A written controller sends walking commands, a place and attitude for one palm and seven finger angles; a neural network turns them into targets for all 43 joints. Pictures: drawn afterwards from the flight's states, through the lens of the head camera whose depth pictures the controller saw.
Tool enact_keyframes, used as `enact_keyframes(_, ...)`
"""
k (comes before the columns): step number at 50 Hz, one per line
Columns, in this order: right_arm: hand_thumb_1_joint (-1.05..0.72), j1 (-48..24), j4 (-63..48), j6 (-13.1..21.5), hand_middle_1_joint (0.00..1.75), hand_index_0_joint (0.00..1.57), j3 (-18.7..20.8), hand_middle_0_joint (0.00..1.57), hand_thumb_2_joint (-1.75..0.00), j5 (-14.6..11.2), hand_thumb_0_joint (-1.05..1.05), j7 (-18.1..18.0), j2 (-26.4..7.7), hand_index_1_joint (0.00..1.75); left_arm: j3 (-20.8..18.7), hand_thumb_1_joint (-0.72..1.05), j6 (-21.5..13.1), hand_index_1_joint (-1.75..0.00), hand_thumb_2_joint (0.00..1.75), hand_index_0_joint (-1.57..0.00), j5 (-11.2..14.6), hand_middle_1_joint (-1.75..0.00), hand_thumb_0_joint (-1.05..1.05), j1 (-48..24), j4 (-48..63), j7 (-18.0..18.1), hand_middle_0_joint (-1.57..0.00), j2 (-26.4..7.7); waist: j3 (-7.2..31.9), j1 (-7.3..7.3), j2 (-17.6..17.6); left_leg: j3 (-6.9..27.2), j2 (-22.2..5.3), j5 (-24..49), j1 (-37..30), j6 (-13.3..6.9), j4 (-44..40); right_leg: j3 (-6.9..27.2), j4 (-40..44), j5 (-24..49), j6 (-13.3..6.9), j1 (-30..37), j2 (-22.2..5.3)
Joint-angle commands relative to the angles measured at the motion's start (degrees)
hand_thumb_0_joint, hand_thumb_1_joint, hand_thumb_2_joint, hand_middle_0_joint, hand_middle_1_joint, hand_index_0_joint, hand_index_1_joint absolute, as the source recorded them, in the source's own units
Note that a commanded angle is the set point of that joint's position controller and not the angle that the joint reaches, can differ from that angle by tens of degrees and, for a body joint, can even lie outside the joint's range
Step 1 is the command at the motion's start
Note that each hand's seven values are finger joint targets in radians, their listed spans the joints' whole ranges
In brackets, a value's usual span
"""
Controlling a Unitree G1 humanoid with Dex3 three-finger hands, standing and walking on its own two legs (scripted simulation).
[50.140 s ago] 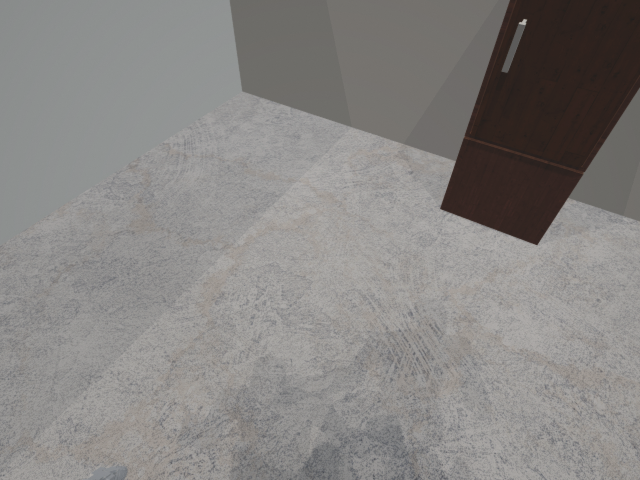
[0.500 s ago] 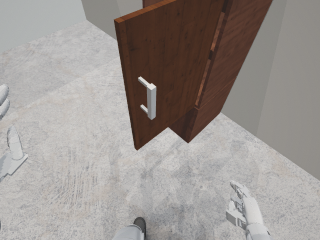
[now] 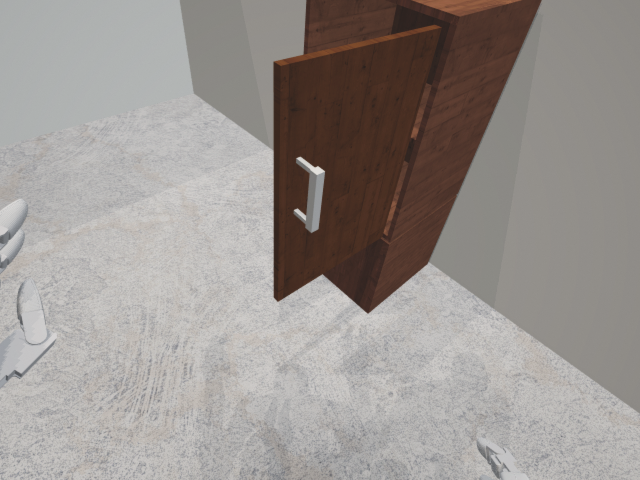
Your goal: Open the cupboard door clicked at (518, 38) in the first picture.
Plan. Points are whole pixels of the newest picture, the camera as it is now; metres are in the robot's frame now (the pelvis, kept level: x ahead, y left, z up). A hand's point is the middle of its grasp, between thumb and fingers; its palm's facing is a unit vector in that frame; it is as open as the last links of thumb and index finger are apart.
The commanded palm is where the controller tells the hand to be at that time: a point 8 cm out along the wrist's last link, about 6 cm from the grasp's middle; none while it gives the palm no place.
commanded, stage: stop stepping back and stand still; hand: left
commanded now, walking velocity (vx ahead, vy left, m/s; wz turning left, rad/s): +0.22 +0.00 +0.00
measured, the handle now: (307, 195) +0.61 +0.08 +0.00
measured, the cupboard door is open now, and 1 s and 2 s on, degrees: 87 87 87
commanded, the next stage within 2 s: let the arm hang, fingers relaxed in 0.44 s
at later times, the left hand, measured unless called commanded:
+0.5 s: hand (35, 359) +0.17 +0.27 +0.16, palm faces +0.44 -0.77 -0.46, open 7.4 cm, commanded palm +0.11 +0.31 +0.18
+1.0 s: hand out of the picture -0.06 +0.20 -0.17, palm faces +0.08 -0.97 -0.22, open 7.0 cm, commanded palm none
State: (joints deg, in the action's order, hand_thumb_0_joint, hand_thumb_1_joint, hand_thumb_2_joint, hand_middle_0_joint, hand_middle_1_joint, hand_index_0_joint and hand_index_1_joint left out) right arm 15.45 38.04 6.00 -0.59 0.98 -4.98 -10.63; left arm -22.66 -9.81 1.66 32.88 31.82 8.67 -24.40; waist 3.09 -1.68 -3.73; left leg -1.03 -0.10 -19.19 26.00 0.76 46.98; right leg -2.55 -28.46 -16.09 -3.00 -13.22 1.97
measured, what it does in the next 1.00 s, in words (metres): steps on the spot: left foot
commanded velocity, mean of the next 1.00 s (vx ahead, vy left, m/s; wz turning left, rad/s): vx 0.04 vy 0.00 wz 0.00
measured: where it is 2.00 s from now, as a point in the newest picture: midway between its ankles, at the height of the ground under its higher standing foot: outside the picture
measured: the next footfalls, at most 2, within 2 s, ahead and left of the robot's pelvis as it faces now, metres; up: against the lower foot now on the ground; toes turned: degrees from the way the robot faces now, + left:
left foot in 0.06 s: +0.04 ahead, +0.13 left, +0.00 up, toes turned +4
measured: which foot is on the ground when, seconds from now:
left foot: up 0.00-0.04, down 0.06-1.00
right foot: down 0.00-1.00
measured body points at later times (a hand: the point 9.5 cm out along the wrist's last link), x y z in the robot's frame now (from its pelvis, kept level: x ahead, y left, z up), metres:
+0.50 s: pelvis -0.03 +0.00 +0.00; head -0.03 +0.00 +0.45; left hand +0.14 +0.30 +0.19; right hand +0.12 -0.25 -0.09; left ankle +0.00 +0.13 -0.74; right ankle -0.03 -0.08 -0.74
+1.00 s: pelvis -0.04 +0.01 +0.01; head -0.02 +0.01 +0.45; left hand -0.07 +0.25 -0.15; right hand -0.01 -0.22 -0.15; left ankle +0.00 +0.13 -0.74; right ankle -0.03 -0.08 -0.74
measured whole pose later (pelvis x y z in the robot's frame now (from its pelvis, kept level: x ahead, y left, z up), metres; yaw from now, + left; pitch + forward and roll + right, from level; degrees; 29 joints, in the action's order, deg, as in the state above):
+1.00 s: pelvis -0.04 +0.01 +0.01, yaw +3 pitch -2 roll +0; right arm 14.2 62.1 -1.7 -0.2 1.4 -1.1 -10.1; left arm -0.6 0.9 -0.4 17.1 -62.5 1.0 -11.5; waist -4.0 -0.4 0.5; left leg -0.5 -0.9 -9.5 13.7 0.1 24.8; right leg -4.7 -23.6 -12.6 -2.8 -9.6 1.7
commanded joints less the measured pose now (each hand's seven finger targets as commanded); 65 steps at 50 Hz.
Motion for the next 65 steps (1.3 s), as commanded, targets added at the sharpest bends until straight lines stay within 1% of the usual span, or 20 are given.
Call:
enact_keyframes(1,-0.90,-6.61,-8.09,5.47,0.30,0.20,2.15,0.20,-0.90,-0.15,0.00,-2.10,-8.40,0.30,-5.33,0.90,-3.91,-0.30,0.90,-0.20,-1.20,-0.30,0.00,-11.99,6.04,2.38,-0.20,-8.57,-4.10,2.63,9.75,1.48,-3.09,-2.77,-14.97,-2.68,-24.21,10.49,8.90,-11.49,-1.12,-9.74,-9.73)
enact_keyframes(3,-0.90,-6.34,-9.95,6.33,0.30,0.20,2.63,0.20,-0.90,-1.02,0.00,-1.76,-9.71,0.30,-5.88,0.90,-4.65,-0.30,0.90,-0.20,-0.98,-0.30,0.00,-10.36,7.61,2.38,-0.20,-9.17,-0.88,1.75,14.62,12.24,-10.98,4.68,-16.00,-5.66,-27.51,4.42,-1.98,0.05,2.07,-6.20,-3.32)
enact_keyframes(6,-0.90,-7.09,-8.47,6.15,0.30,0.20,1.54,0.20,-0.90,0.20,0.00,-0.82,-7.53,0.30,-7.15,0.90,-4.84,-0.30,0.90,-0.20,-1.07,-0.30,0.00,-9.31,9.00,1.46,-0.20,-9.65,-3.42,2.81,16.55,18.95,-14.93,-6.75,-6.77,-7.73,-36.16,0.89,-11.19,-6.62,3.49,-3.65,-1.74)
enact_keyframes(11,-0.90,-7.10,-8.92,6.18,0.30,0.20,2.03,0.20,-0.90,-0.19,0.00,0.11,-8.31,0.30,-7.59,0.90,-4.45,-0.30,0.90,-0.20,-0.98,-0.30,0.00,-4.05,7.31,1.46,-0.20,-9.15,-1.19,2.37,11.04,7.72,-9.61,-4.15,-3.71,-5.06,-28.47,0.59,2.00,-1.60,2.16,6.18,-2.15)
enact_keyframes(13,-0.90,-6.97,-9.05,5.42,0.30,0.20,2.59,0.20,-0.90,-0.35,0.00,0.37,-8.01,0.30,-8.80,0.90,-4.22,-0.30,0.90,-0.20,-0.44,-0.30,0.00,-2.76,5.07,1.35,-0.20,-10.14,-0.59,2.42,3.66,2.12,-4.26,-4.72,-1.51,-2.90,-19.06,10.91,7.31,-5.21,-1.02,5.07,-7.48)
enact_keyframes(15,-0.90,-6.37,-8.55,4.42,0.30,0.20,2.93,0.20,-0.90,-0.76,0.00,0.62,-7.05,0.30,-9.06,0.90,-3.92,-0.30,0.90,-0.20,0.45,-0.30,0.00,-1.93,3.69,1.42,-0.20,-10.50,-1.07,1.98,-5.39,-0.89,-0.48,-3.77,1.79,-1.25,-0.08,26.44,16.17,-12.95,-6.91,2.04,-18.06)
enact_keyframes(17,-0.90,-5.93,-8.17,4.28,0.30,0.20,2.62,0.20,-0.90,-0.65,0.00,0.79,-7.11,0.30,-8.99,0.90,-5.04,-0.30,0.90,-0.20,0.17,-0.30,0.00,-4.07,3.38,1.62,-0.20,-10.07,-1.42,2.47,-1.60,1.52,-2.03,-4.78,5.15,-1.05,4.90,22.44,13.73,-1.38,-8.66,4.52,-19.70)
enact_keyframes(21,-0.90,-6.90,-8.44,4.67,0.30,0.20,1.88,0.20,-0.90,-0.55,0.00,0.13,-6.61,0.30,-8.09,0.90,-5.81,-0.30,0.90,-0.20,-0.04,-0.30,0.00,-4.79,4.31,1.82,-0.20,-9.05,-0.52,2.63,0.85,-2.31,-1.18,4.30,-10.79,-1.92,-17.23,11.55,8.90,4.30,-3.28,-0.49,-13.45)
enact_keyframes(24,-0.90,-8.05,-9.46,5.19,0.30,0.20,3.07,0.20,-0.90,-0.79,0.00,-0.37,-8.77,0.30,-7.49,0.90,-6.25,-0.30,0.90,-0.20,0.16,-0.30,0.00,-5.10,6.39,1.61,-0.20,-9.01,-0.94,1.37,8.12,4.79,-6.91,11.94,-15.42,-3.80,-24.03,7.79,4.82,4.47,1.88,-1.33,-6.78)
enact_keyframes(26,-0.90,-7.54,-9.27,5.06,0.30,0.20,2.71,0.20,-0.90,-0.97,0.00,-0.14,-8.45,0.30,-7.44,0.90,-5.98,-0.30,0.90,-0.20,-0.23,-0.30,0.00,-5.42,4.80,1.07,-0.20,-8.83,-2.89,1.95,9.13,4.94,-6.55,11.12,-12.49,-3.50,-24.55,6.97,5.40,4.59,2.17,-1.00,-5.72)
enact_keyframes(27,-0.90,-7.80,3.86,4.67,0.30,0.20,5.86,0.20,-0.90,-0.18,0.00,5.32,-18.83,0.30,15.47,0.90,4.72,-0.30,0.90,-0.20,-5.23,-0.30,0.00,-9.09,-38.15,-7.55,-0.20,1.77,-5.65,4.91,11.24,7.32,-8.00,23.86,-6.65,-4.64,-17.32,1.30,-7.04,14.04,1.87,-6.54,-7.41)
enact_keyframes(28,-0.90,-4.37,3.24,1.42,0.30,0.20,5.63,0.20,-0.90,-0.52,0.00,4.88,-14.11,0.30,15.34,0.90,8.80,-0.30,0.90,-0.20,-4.07,-0.30,0.00,-7.43,-40.15,-8.61,-0.20,5.55,-1.59,2.76,9.98,6.44,-8.53,32.34,-6.99,-5.42,-19.95,2.35,-8.00,11.49,2.22,-2.20,-5.56)
enact_keyframes(30,-0.90,-4.30,2.15,-1.01,0.30,0.20,3.81,0.20,-0.90,0.28,0.00,4.42,-12.32,0.30,16.60,0.90,9.94,-0.30,0.90,-0.20,-3.50,-0.30,0.00,-9.66,-44.94,-8.49,-0.20,7.65,1.30,1.52,4.57,11.96,-11.55,26.63,-4.77,-7.97,-21.50,1.70,-8.88,0.96,2.06,-0.30,-4.42)
enact_keyframes(32,-0.90,-5.63,2.58,-2.04,0.30,0.20,3.09,0.20,-0.90,0.61,0.00,4.37,-12.46,0.30,16.94,0.90,9.48,-0.30,0.90,-0.20,-3.67,-0.30,0.00,-12.10,-51.91,-8.49,-0.20,5.14,2.09,0.43,-3.00,9.97,-8.73,24.12,-4.47,-6.31,-19.95,3.39,-2.72,8.68,1.41,4.12,-5.81)
enact_keyframes(34,-0.90,-6.10,4.68,-3.26,0.30,0.20,3.02,0.20,-0.90,0.40,0.00,4.45,-11.64,0.30,17.53,0.90,8.89,-0.30,0.90,-0.20,-3.53,-0.30,0.00,-16.25,-59.67,-8.30,-0.20,2.22,1.44,1.48,-6.69,4.48,-3.81,18.34,-8.47,-3.04,-16.70,8.34,2.87,17.73,-1.09,2.58,-10.71)
enact_keyframes(36,-0.90,-5.84,7.76,-4.88,0.30,0.20,2.65,0.20,-0.90,0.60,0.00,4.56,-10.61,0.30,18.72,0.90,8.91,-0.30,0.90,-0.20,-3.04,-0.30,0.00,-19.64,-67.36,-8.00,-0.20,1.46,-0.57,2.77,-2.43,3.05,-2.38,14.44,-12.67,-2.06,-17.57,9.39,5.51,17.13,-2.44,-0.60,-12.17)
enact_keyframes(39,-0.90,-5.77,12.22,-5.74,0.30,0.20,1.47,0.20,-0.90,0.56,0.00,4.41,-8.72,0.30,20.52,0.90,9.25,-0.30,0.90,-0.20,-2.43,-0.30,0.00,-20.04,-76.81,-7.58,-0.20,3.76,-2.70,2.45,7.90,5.25,-4.80,16.00,-13.81,-2.29,-23.44,6.93,6.20,8.07,-0.10,-0.20,-8.29)
enact_keyframes(43,-0.90,-4.04,16.91,-5.92,0.30,0.20,1.56,0.20,-0.90,0.48,0.00,3.66,-7.08,0.30,20.06,0.90,8.98,-0.30,0.90,-0.20,-2.43,-0.30,0.00,-16.51,-85.66,-7.16,-0.20,5.97,-1.88,1.73,12.56,5.27,-5.11,12.45,-14.22,-2.39,-25.27,6.71,9.42,6.53,-0.30,3.55,-7.82)
enact_keyframes(49,-0.90,0.15,22.23,-6.50,0.30,0.20,1.95,0.20,-0.90,0.21,0.00,3.34,-6.34,0.30,20.97,0.90,8.99,-0.30,0.90,-0.20,-2.14,-0.30,0.00,-16.45,-92.46,-7.27,-0.20,6.56,-5.92,2.39,4.43,5.39,-5.41,6.47,-14.23,-2.54,-27.57,5.81,12.66,-0.60,-0.62,0.44,-7.75)
enact_keyframes(65,-0.90,2.86,26.33,-6.29,0.30,0.20,1.93,0.20,-0.90,0.36,0.00,3.31,-5.65,0.30,20.60,0.90,9.09,-0.30,0.90,-0.20,-1.99,-0.30,0.00,-16.60,-96.03,-6.82,-0.20,5.70,-8.52,2.13,4.44,4.77,-5.03,6.89,-13.48,-2.56,-28.07,6.29,12.70,-3.88,-1.05,-0.69,-8.26)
